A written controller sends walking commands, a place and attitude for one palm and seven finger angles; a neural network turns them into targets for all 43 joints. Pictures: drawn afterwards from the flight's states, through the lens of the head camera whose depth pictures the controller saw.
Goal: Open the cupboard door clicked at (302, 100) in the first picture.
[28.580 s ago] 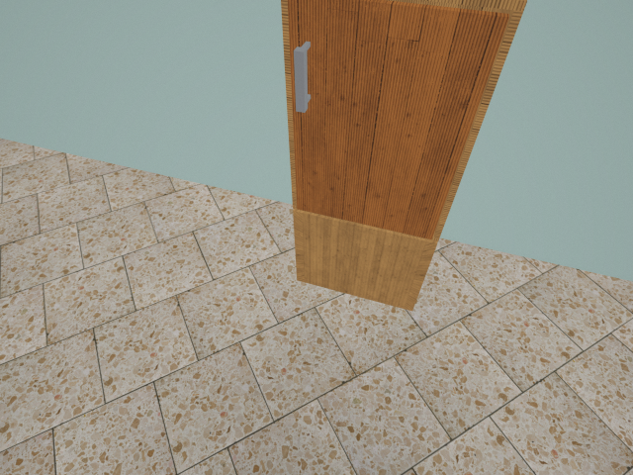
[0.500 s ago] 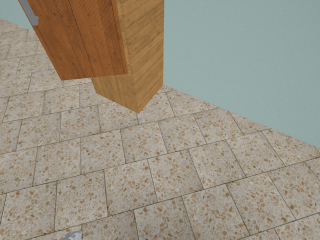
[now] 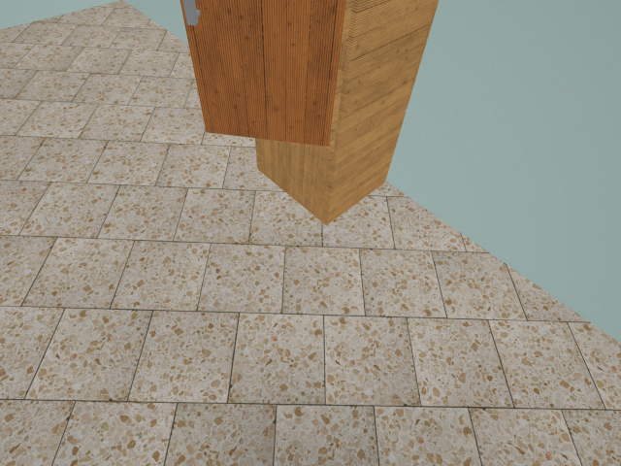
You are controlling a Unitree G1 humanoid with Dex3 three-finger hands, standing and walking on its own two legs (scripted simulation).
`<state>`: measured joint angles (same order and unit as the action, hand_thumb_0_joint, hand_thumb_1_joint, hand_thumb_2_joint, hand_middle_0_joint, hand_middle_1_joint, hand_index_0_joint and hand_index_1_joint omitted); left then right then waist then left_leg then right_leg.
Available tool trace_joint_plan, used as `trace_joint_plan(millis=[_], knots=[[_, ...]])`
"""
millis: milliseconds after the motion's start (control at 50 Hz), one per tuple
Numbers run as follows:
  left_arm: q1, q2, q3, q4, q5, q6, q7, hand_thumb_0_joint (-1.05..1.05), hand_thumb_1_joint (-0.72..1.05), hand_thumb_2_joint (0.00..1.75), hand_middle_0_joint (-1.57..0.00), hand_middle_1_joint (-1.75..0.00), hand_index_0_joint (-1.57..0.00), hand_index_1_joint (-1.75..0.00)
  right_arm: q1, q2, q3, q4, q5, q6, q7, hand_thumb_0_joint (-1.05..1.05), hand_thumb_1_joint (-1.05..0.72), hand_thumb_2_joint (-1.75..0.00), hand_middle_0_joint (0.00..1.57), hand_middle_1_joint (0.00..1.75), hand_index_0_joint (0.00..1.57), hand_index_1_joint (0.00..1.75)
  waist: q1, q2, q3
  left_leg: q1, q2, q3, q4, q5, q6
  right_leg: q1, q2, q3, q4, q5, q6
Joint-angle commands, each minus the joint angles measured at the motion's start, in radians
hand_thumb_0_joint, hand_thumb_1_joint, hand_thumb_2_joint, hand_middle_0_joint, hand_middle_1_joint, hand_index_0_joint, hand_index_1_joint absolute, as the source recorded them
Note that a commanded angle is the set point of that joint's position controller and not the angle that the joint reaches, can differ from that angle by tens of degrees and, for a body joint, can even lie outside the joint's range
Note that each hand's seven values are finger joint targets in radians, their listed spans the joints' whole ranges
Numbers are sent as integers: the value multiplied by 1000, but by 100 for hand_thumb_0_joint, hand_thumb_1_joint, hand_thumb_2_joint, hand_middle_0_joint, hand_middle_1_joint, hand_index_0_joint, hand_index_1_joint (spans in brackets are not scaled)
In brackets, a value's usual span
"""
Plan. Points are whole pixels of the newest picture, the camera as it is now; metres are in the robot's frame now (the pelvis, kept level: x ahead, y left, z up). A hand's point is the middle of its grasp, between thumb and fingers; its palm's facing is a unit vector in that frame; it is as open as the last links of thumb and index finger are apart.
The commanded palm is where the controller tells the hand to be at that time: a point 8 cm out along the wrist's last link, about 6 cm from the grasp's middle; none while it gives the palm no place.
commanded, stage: take the last steps up to it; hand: left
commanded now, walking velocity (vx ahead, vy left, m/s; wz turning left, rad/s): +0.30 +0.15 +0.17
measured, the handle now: out of the picture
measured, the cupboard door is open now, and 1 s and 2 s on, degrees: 40 40 40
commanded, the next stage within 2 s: come to a stop and stand still in 1.22 s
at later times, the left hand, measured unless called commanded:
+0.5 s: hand (209, 373) +0.26 +0.18 -0.15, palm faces +0.05 -0.98 -0.21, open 7.4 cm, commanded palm none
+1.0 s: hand (159, 375) +0.26 +0.27 -0.18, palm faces +0.18 -0.97 -0.15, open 7.4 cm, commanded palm none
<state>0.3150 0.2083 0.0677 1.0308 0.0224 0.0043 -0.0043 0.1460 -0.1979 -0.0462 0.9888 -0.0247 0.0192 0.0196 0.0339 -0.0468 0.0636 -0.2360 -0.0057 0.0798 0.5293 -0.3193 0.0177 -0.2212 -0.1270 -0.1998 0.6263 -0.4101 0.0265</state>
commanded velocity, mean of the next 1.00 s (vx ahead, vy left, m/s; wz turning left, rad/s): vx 0.30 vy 0.14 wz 0.04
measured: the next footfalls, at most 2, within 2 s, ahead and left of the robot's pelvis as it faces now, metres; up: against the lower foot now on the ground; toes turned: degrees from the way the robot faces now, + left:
right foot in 0.44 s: +0.23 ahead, -0.09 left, +0.00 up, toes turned -6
left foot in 0.90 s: +0.41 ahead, +0.21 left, +0.00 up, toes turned +13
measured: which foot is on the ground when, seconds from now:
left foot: down 0.00-0.44, up 0.46-0.88, down 0.90-1.00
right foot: up 0.00-0.42, down 0.44-0.90, up 0.92-1.00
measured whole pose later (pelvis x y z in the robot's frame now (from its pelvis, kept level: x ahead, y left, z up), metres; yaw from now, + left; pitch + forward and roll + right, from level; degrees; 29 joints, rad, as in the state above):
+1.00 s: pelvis +0.34 +0.11 +0.00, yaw +5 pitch +1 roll +0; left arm 0.36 0.16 0.05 1.14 0.02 0.00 0.00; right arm 0.12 -0.17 -0.04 0.97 -0.03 -0.06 0.00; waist 0.05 -0.04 0.08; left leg -0.36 0.02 0.16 0.60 -0.25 0.06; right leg -0.33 -0.12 -0.06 1.14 -0.47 -0.01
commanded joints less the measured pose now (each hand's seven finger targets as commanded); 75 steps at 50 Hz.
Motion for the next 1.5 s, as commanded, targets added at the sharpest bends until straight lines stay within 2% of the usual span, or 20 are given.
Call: trace_joint_plan(millis=[0,120,300,360,380,400,420,440,540,780,840,860,880,940,1060,1260,1320,1360,1380,1480], knots=[[-220,70,12,-158,7,-17,1,0,90,90,-20,-30,-20,-30,281,-215,-47,13,-8,-19,-36,0,-90,-90,20,30,20,30,-142,270,-41,271,371,-522,-318,-114,236,-520,14,138,508,-169,-15],[-111,58,6,-78,4,-17,-17,0,90,90,-20,-30,-20,-30,198,-124,-10,-1,5,-68,-41,0,-90,-90,20,30,20,30,-34,143,-5,195,216,-229,-340,263,184,-424,-3,144,462,108,1],[-265,28,-9,-132,0,-30,-15,0,90,90,-20,-30,-20,-30,326,-105,-2,83,-4,-70,-38,0,-90,-90,20,30,20,30,-64,141,56,183,221,-186,-303,405,190,-293,42,87,110,123,-13],[-141,41,3,-99,1,-39,-13,0,90,90,-20,-30,-20,-30,306,-105,1,99,0,-69,-43,0,-90,-90,20,30,20,30,7,102,23,107,177,-146,-153,526,150,-39,91,59,-25,165,-43],[0,69,17,-60,2,-50,-9,0,90,90,-20,-30,-20,-30,289,-106,-1,95,9,-73,-42,0,-90,-90,20,30,20,30,71,60,-45,29,126,-108,19,545,111,179,74,89,-108,216,-62],[174,169,41,-17,10,-64,4,0,90,90,-20,-30,-20,-30,294,-83,-4,78,24,-81,-32,0,-90,-90,20,30,20,30,133,-118,-165,-187,31,-38,299,326,57,466,-153,371,-188,182,-143],[233,241,57,2,0,-58,10,0,90,90,-20,-30,-20,-30,322,-58,-8,51,22,-80,-36,0,-90,-90,20,30,20,30,107,-257,-215,-360,-71,-45,622,-258,14,535,-417,746,-333,247,-252],[160,215,58,-16,-10,-56,17,0,90,90,-20,-30,-20,-30,256,-85,-16,53,12,-67,-34,0,-90,-90,20,30,20,30,96,-197,-140,-407,1,-134,764,-220,10,388,-423,768,-393,121,-258],[-17,27,3,-29,-3,-82,18,0,90,90,-20,-30,-20,-30,233,20,-8,87,-2,-21,-8,0,-90,-90,20,30,20,30,-32,-85,12,-312,108,-92,619,88,-40,-7,-211,240,-454,264,-118],[68,113,13,50,8,-86,17,0,90,90,-20,-30,-20,-30,-32,0,-7,-31,4,-44,28,0,-90,-90,20,30,20,30,10,-137,24,-249,63,31,99,112,-39,154,-214,127,-374,502,-117],[38,116,20,48,3,-72,17,0,90,90,-20,-30,-20,-30,138,-63,-18,13,-2,-61,13,0,-90,-90,20,30,20,30,-86,-60,-42,89,8,77,-71,125,-9,47,-156,64,-141,534,-80],[59,78,11,33,-1,-67,12,0,90,90,-20,-30,-20,-30,275,-148,-38,45,-11,-68,-2,0,-90,-90,20,30,20,30,-137,105,-149,313,117,-27,-71,166,32,-78,-84,16,93,385,-51],[81,18,2,7,-12,-66,4,0,90,90,-20,-30,-20,-30,380,-253,-67,63,-19,-67,-18,0,-90,-90,20,30,20,30,-159,353,-228,471,347,-367,-139,235,135,-308,61,-16,388,-150,-18],[-63,17,-1,-30,-7,-56,11,0,90,90,-20,-30,-20,-30,237,-169,-42,21,-3,-63,-39,0,-90,-90,20,30,20,30,-112,265,-111,203,380,-346,-273,88,176,-442,-4,189,717,-45,-59],[6,-29,1,0,6,-24,0,0,90,90,-20,-30,-20,-30,191,-62,-13,17,-3,-98,-45,0,-90,-90,20,30,20,30,-18,115,-55,115,287,-104,-340,384,162,-361,-16,170,509,122,-23],[-167,-10,-15,-76,3,-23,-1,0,90,90,-20,-30,-20,-30,271,-89,2,82,-11,-74,-42,0,-90,-90,20,30,20,30,-41,101,21,136,272,-38,-262,502,146,-188,54,94,69,144,-51],[-12,34,-6,-34,4,-42,5,0,90,90,-20,-30,-20,-30,251,-73,14,95,2,-70,-45,0,-90,-90,20,30,20,30,37,42,-47,53,183,18,-12,550,62,118,69,112,-136,361,-72],[139,172,10,19,-12,-54,28,0,90,90,-20,-30,-20,-30,286,-49,13,76,24,-60,-47,0,-90,-90,20,30,20,30,40,-146,-160,-188,-3,63,364,-221,-51,366,-318,497,-214,1045,-281],[92,158,4,6,-15,-57,38,0,90,90,-20,-30,-20,-30,244,-33,15,71,29,-38,-52,0,-90,-90,20,30,20,30,38,-167,-185,-168,30,-43,458,-330,-51,273,-332,514,-236,1136,-320],[-103,113,-3,-48,-6,-29,54,0,90,90,-20,-30,-20,-30,218,13,8,89,30,19,-48,0,-90,-90,20,30,20,30,-37,-70,-126,-118,37,-59,360,-196,-66,96,-192,258,-240,1020,-222]])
